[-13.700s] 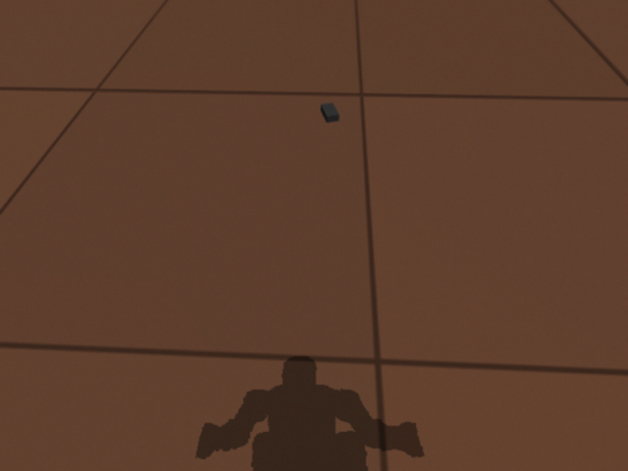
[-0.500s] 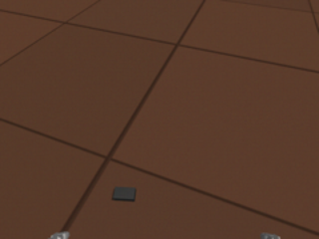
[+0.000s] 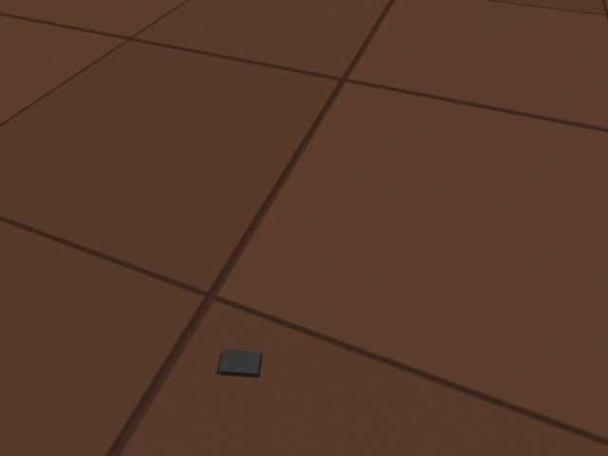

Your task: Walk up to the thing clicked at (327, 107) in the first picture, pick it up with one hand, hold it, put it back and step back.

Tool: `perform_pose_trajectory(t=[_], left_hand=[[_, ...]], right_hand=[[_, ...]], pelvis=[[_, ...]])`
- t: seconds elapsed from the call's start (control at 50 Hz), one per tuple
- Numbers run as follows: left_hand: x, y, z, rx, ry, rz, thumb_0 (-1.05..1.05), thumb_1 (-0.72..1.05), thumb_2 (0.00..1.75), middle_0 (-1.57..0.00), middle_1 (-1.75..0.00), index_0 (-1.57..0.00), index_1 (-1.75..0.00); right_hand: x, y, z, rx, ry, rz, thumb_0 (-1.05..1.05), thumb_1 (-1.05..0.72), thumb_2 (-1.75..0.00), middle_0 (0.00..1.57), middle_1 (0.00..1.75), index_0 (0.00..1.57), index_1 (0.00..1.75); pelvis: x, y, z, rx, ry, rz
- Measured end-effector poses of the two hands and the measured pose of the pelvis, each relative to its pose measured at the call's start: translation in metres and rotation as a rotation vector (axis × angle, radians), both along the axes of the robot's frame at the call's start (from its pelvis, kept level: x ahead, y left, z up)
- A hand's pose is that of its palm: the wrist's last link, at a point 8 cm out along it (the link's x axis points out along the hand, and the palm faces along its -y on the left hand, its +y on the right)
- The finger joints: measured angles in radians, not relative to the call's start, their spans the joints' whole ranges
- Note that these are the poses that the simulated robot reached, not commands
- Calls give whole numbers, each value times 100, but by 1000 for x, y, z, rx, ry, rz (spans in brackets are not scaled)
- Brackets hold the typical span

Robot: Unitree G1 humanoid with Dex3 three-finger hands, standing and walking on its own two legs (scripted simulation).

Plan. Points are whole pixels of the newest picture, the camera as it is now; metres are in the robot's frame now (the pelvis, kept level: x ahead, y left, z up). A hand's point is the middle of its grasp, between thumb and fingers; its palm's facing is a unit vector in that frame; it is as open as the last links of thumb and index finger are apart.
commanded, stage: stand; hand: left
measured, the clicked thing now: (241, 363) +0.50 +0.23 -0.76
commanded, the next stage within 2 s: walk up in 1.82 s
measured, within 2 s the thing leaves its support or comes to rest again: neither
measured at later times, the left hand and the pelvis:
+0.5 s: hand out of the picture +0.10 +0.25 -0.15, palm faces -0.02 -0.94 -0.34, open 7.4 cm; pelvis +0.01 -0.01 +0.00, yaw +0 degrees
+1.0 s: hand out of the picture +0.09 +0.24 -0.16, palm faces -0.01 -0.94 -0.34, open 7.4 cm; pelvis +0.01 -0.01 +0.00, yaw +0 degrees
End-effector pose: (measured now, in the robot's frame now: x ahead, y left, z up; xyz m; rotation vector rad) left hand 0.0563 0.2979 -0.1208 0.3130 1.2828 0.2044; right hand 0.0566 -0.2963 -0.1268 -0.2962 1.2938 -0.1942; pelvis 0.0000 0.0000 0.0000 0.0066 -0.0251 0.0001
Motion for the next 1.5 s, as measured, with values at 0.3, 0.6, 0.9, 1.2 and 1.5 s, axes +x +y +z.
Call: perform_pose_trajectory(t=[0.3,0.6,0.9,1.2,1.5], left_hand=[[26,-7,3,-5,-58,-18,1,90,90,-21,-30,-21,-30],[33,-8,5,4,-59,-16,1,90,90,-21,-30,-21,-30],[28,-9,3,0,-49,-5,1,90,90,-21,-30,-21,-30],[27,-7,5,5,-47,-2,1,90,90,-21,-30,-21,-30],[25,-8,4,7,-42,-6,1,90,90,-21,-30,-21,-30]], right_hand=[[18,-2,2,-2,-43,9,0,-91,-90,21,30,21,30],[25,-6,2,-3,-43,17,0,-91,-90,21,30,21,30],[26,-8,3,-8,-38,23,0,-91,-90,21,30,21,30],[26,-6,2,-5,-42,26,0,-91,-90,21,30,21,30],[22,-8,2,-6,-34,23,0,-91,-90,21,30,21,30]], pelvis=[[7,-3,0,0,-2,3],[13,-7,0,-2,0,7],[14,-8,0,-5,-2,9],[15,-8,0,-2,-4,7],[15,-8,0,-3,-4,6]])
